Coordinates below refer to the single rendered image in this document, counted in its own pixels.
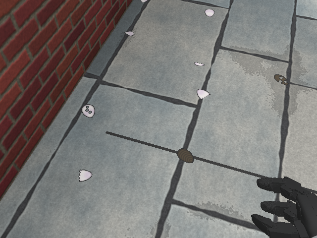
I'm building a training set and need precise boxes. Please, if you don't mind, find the right robot hand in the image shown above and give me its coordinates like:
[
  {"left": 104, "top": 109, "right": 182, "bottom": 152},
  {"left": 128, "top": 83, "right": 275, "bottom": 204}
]
[{"left": 251, "top": 177, "right": 317, "bottom": 238}]

